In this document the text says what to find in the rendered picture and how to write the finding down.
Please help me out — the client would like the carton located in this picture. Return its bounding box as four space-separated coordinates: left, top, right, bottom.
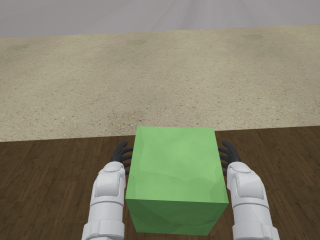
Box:
125 126 229 236

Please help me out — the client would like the left robot hand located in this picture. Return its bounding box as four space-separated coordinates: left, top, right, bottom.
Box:
110 141 134 175

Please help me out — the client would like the right robot forearm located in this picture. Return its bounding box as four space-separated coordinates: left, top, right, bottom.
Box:
227 161 280 240

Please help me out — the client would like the left robot forearm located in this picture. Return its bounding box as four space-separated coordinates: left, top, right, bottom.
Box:
81 161 126 240

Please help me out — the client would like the right robot hand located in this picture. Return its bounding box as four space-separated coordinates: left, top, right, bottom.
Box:
217 140 241 177

